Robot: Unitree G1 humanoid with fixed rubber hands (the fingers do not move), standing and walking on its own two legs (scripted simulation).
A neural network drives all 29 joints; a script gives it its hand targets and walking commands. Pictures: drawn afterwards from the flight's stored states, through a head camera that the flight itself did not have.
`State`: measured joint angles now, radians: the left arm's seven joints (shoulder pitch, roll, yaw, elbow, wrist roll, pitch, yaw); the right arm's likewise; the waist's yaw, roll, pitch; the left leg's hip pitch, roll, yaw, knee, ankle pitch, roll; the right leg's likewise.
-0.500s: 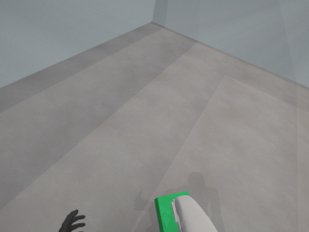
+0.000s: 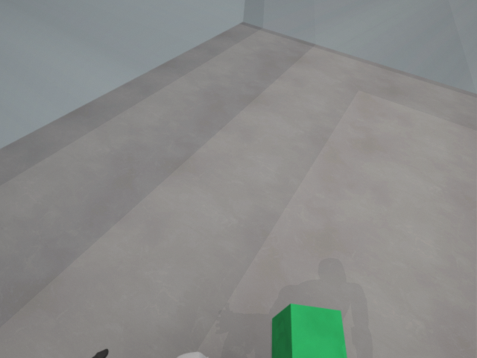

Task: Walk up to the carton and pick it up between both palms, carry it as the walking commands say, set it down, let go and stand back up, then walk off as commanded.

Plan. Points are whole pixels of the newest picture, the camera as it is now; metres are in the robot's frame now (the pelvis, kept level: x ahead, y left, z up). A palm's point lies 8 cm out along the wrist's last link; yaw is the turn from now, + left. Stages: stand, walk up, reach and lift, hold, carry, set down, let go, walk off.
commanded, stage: walk off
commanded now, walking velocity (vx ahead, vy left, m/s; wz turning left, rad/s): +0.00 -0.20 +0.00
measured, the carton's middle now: (305, 341) +0.26 -0.30 -0.62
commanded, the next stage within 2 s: stand in 0.66 s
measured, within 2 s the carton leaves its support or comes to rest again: rests again in 0.04 s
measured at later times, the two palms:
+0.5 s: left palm out of the picture -0.12 +0.22 -0.11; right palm out of the picture -0.15 -0.28 -0.10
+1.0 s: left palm out of the picture -0.14 +0.15 -0.11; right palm out of the picture -0.13 -0.34 -0.12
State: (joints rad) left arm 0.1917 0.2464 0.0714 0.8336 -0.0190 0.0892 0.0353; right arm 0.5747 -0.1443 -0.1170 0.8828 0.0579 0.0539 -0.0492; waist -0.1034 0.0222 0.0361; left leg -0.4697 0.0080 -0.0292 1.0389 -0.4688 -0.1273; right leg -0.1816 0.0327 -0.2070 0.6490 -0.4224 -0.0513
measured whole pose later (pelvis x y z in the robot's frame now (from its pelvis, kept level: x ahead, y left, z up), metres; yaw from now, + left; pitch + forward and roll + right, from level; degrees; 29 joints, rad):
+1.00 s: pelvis -0.15 -0.10 +0.02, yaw +1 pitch -1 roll +0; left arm 0.40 0.20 0.03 0.83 -0.02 0.03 0.02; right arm 0.35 -0.15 -0.12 0.90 0.06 0.02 -0.02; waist -0.01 0.01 0.03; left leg -0.37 0.03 0.03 0.65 -0.29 0.01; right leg -0.20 -0.02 -0.07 0.61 -0.40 -0.02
